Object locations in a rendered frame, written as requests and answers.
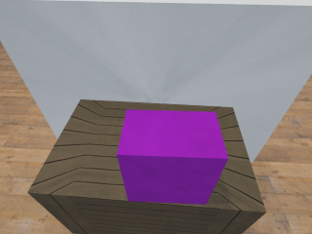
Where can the carton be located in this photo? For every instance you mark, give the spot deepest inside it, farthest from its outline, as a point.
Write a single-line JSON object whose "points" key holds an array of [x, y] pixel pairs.
{"points": [[169, 156]]}

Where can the pedestal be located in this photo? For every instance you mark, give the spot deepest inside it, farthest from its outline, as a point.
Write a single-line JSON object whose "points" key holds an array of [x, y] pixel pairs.
{"points": [[81, 183]]}

